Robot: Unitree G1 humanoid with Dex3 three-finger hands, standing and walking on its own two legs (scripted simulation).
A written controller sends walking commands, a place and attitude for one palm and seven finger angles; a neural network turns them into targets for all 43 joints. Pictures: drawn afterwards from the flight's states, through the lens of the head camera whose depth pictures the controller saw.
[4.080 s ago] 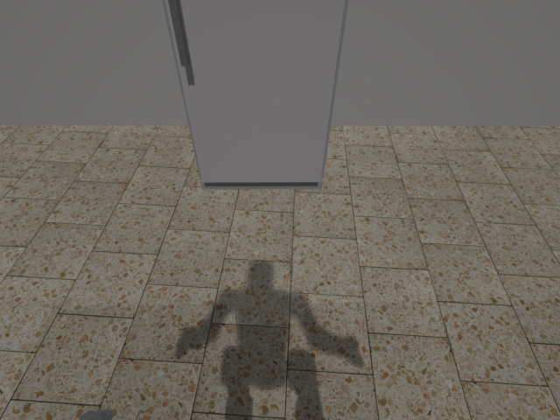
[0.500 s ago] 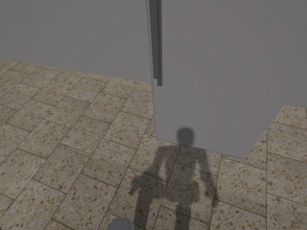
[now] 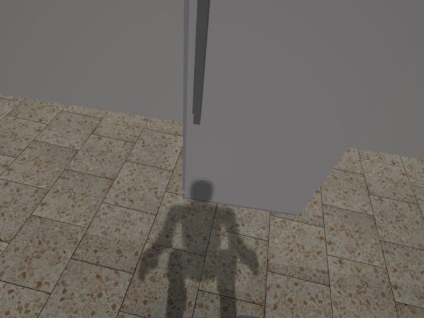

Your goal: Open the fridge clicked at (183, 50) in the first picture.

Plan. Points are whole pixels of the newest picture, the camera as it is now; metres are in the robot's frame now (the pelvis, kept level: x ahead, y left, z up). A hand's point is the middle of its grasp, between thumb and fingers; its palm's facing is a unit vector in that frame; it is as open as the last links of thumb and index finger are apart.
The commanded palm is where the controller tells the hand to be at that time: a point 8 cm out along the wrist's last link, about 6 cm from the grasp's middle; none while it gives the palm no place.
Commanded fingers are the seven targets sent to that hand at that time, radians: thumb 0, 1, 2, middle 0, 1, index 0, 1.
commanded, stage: take the last steps up to it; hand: left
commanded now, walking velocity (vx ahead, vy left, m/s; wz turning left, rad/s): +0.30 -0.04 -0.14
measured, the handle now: (202, 42) +0.72 +0.10 +0.15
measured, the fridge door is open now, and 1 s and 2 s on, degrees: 0 0 0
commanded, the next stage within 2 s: come to a stop and stand still in 0.84 s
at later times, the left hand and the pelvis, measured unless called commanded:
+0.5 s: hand (175, 308) +0.17 +0.08 -0.16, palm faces -0.07 -0.98 -0.17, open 7.3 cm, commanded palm none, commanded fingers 0.00 0.90 0.90 -0.20 -0.30 -0.20 -0.30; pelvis +0.06 -0.07 +0.00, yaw -4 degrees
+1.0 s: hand out of the picture +0.09 +0.09 -0.19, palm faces +0.09 -0.99 -0.13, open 7.4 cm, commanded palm none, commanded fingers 0.00 0.90 0.90 -0.20 -0.30 -0.20 -0.30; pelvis +0.20 -0.05 -0.02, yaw -2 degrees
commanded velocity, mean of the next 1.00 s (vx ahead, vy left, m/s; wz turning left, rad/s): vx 0.20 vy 0.00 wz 0.01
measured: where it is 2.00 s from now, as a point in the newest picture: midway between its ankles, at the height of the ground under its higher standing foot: outside the picture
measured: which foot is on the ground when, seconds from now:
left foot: down 0.00-0.42, up 0.44-0.92, down 0.94-1.00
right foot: up 0.00-0.40, down 0.42-0.96, up 0.98-1.00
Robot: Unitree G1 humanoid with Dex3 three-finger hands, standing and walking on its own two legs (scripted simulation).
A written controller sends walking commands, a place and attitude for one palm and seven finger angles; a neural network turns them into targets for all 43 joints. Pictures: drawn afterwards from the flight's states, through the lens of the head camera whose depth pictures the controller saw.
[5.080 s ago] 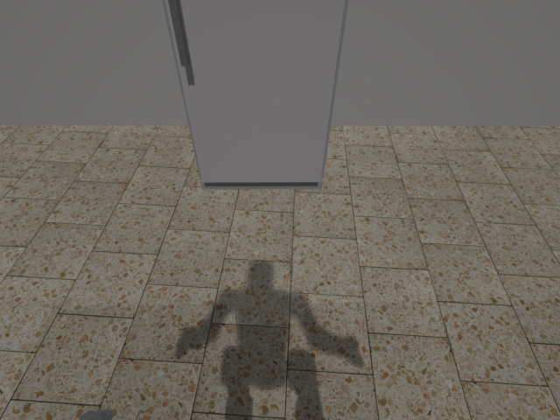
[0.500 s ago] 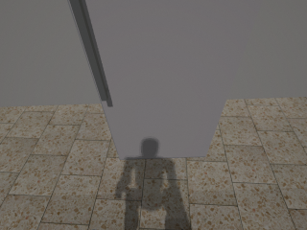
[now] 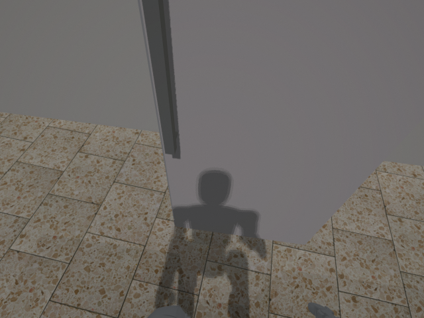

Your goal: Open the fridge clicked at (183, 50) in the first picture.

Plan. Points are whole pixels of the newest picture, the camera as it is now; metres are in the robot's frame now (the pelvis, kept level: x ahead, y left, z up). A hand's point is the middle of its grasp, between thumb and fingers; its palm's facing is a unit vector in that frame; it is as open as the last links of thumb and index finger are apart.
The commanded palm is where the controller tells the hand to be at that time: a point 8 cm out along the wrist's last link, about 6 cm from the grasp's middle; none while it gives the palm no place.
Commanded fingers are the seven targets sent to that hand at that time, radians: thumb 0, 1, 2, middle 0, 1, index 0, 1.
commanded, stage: come to a stop and stand still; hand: left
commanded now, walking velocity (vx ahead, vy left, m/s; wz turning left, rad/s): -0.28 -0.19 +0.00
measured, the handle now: (165, 72) +0.51 +0.17 +0.17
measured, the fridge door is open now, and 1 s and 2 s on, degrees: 0 0 0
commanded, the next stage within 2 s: look again from close up in 1.68 s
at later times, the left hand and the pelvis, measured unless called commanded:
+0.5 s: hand out of the picture +0.09 +0.13 -0.14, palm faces -0.01 -0.96 -0.27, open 7.4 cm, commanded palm none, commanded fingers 0.00 0.90 0.90 -0.20 -0.30 -0.20 -0.30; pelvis +0.00 -0.06 +0.01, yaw -1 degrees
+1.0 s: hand out of the picture -0.07 +0.10 -0.16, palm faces +0.07 -0.98 -0.20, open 7.3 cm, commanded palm none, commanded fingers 0.00 0.90 0.90 -0.20 -0.30 -0.20 -0.30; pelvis -0.04 -0.07 +0.02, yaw +0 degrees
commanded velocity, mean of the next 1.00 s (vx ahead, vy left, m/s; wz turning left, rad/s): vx -0.05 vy -0.02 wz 0.00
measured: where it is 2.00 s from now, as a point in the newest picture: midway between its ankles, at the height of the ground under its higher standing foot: outside the picture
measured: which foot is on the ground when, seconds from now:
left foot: down 0.00-0.40, up 0.42-0.68, down 0.70-1.00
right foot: up 0.00-0.38, down 0.40-1.00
